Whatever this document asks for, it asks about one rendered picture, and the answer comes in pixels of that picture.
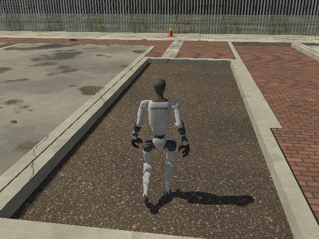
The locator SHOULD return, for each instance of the robot right thigh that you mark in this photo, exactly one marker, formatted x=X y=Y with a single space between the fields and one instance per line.
x=170 y=151

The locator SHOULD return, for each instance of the right robot forearm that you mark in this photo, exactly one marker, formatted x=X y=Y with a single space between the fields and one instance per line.
x=182 y=134

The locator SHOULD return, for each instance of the right robot upper arm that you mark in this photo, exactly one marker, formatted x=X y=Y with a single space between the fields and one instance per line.
x=177 y=113

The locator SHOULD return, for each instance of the right robot hand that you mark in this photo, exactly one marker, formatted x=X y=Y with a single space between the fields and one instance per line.
x=186 y=151

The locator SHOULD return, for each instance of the left robot hand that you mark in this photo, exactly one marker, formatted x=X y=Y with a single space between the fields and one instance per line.
x=138 y=140

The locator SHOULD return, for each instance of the left robot forearm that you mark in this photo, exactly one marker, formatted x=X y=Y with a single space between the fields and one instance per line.
x=136 y=131

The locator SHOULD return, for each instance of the left robot upper arm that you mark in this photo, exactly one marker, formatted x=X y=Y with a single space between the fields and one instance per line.
x=141 y=112

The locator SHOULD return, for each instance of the robot torso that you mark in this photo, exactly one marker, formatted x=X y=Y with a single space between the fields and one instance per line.
x=159 y=120

